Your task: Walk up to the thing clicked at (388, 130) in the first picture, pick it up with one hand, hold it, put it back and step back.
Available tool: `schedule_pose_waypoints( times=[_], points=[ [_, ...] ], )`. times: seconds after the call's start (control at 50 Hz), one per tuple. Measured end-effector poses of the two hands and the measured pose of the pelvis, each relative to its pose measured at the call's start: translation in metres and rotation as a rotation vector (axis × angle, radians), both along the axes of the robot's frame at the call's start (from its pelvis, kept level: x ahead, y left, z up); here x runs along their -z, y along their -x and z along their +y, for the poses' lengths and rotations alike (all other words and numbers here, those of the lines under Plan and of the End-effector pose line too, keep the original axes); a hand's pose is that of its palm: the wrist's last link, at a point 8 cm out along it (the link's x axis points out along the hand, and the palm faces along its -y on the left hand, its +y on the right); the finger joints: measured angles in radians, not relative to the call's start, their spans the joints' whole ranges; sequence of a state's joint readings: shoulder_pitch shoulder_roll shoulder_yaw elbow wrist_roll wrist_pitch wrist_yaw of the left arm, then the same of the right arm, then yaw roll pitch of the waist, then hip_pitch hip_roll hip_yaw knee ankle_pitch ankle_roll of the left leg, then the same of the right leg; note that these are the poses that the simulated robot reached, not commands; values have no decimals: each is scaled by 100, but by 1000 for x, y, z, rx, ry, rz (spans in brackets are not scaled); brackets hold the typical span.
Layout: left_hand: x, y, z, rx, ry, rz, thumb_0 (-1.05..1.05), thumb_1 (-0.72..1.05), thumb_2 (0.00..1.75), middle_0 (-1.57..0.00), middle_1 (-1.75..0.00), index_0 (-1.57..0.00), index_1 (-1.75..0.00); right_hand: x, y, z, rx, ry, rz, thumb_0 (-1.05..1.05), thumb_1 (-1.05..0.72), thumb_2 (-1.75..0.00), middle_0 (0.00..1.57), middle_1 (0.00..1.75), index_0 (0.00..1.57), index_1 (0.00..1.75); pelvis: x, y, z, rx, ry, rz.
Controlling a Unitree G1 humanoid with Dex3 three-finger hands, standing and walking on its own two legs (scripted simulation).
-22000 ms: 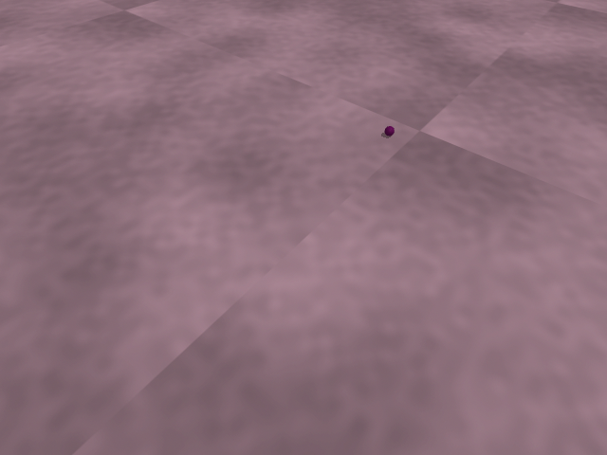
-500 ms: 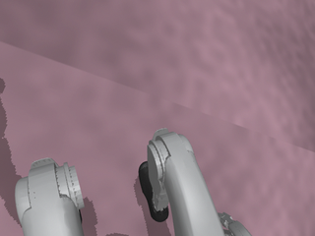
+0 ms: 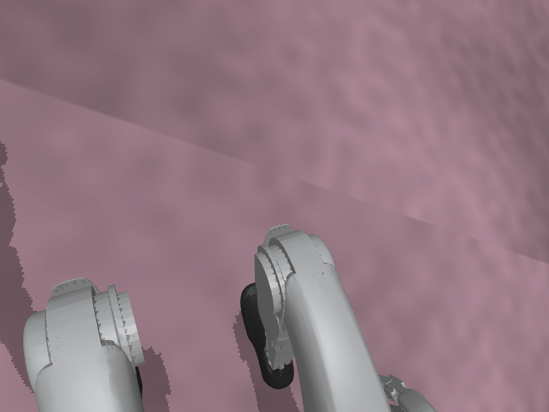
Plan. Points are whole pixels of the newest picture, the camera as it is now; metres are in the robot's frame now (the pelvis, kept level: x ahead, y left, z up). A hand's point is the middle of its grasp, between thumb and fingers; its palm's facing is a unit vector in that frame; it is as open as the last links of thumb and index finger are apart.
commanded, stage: rise first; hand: left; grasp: from above
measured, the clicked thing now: out of the picture +0.54 +0.32 -0.29
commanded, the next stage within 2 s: approach in 0.52 s
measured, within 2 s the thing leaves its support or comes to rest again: neither
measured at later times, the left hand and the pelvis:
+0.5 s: hand out of the picture +0.49 +0.35 -0.17, palm faces -0.43 -0.10 -0.90, open 13.6 cm; pelvis +0.00 +0.00 +0.00, yaw +0 degrees
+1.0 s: hand out of the picture +0.54 +0.31 -0.17, palm faces -0.37 -0.09 -0.92, open 13.4 cm; pelvis +0.00 +0.00 +0.00, yaw +0 degrees
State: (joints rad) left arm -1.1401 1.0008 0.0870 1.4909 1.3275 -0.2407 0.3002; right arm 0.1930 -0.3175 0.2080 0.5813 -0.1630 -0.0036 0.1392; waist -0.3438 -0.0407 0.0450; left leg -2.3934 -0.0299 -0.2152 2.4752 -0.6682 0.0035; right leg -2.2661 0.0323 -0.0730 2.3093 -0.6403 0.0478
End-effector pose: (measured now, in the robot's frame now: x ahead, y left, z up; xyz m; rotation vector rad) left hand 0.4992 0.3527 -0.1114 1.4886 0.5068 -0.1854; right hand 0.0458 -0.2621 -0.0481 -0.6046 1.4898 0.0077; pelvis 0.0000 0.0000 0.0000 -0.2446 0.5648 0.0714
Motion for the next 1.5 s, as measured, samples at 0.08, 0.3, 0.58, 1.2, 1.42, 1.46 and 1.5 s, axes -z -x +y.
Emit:
schedule_pose_waypoints(
  times=[0.08,0.3,0.58,1.2,1.42,1.46,1.5],
  points=[
    [0,1,-1,-5,-6,12,0,-41,91,-20,-90,-20,-91,1,0,0,4,-4,-8,0,-90,-89,21,30,20,30,0,0,0,2,-1,-1],
    [6,4,1,-11,1,22,0,-42,92,-20,-91,-19,-92,1,1,2,-1,-4,-1,0,-90,-89,21,30,20,30,0,1,1,2,1,-3],
    [6,-1,0,0,-2,11,0,-43,93,-17,-94,-17,-94,-1,-3,0,-9,9,-6,0,-90,-89,21,30,20,30,1,-1,2,0,6,2],
    [-5,-30,-45,-42,-49,34,0,-40,90,-20,-94,-20,-94,4,24,0,80,-51,20,0,-90,-89,21,30,20,30,-5,-2,-6,13,-26,23],
    [20,-9,-23,-15,27,57,0,-39,87,-22,-93,-22,-93,4,9,-12,-20,16,47,0,-91,-89,21,30,20,30,2,4,-8,8,-21,-20],
    [20,-13,-23,10,27,31,0,-40,88,-20,-94,-21,-94,1,5,-14,-32,36,50,0,-91,-89,21,30,20,30,2,3,-7,10,-15,-23],
    [21,-17,-24,27,25,18,0,-43,90,-19,-95,-19,-95,-2,2,-14,-38,49,46,0,-91,-90,21,30,20,30,2,1,-5,12,-8,-19]
  ],
)
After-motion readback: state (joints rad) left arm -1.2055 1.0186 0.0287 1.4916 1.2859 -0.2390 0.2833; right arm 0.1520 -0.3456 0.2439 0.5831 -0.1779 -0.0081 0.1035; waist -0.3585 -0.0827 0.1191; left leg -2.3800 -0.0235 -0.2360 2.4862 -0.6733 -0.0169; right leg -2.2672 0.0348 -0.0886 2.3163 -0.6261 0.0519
